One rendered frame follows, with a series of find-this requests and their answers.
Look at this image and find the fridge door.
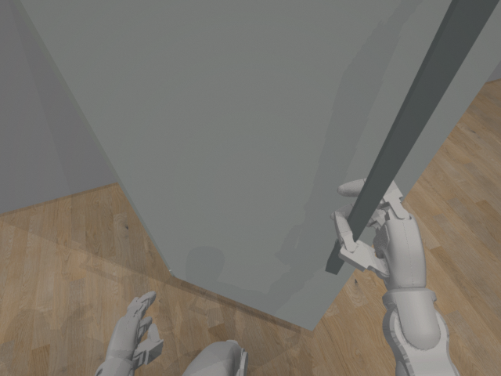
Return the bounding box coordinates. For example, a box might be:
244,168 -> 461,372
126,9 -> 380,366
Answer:
20,0 -> 501,331

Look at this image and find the left robot forearm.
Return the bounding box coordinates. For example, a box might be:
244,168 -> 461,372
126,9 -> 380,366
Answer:
95,357 -> 135,376

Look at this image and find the left robot hand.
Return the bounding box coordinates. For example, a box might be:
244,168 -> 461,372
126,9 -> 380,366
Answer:
105,291 -> 164,370

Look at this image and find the right robot forearm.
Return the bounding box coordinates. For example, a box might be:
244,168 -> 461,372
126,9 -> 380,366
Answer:
382,287 -> 461,376

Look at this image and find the handle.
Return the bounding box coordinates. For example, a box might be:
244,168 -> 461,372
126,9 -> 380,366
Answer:
325,0 -> 499,275

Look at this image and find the robot left thigh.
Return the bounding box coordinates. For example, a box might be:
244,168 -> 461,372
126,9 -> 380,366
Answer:
182,342 -> 248,376

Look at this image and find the right robot hand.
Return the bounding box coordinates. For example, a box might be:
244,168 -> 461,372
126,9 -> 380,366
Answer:
330,178 -> 427,291

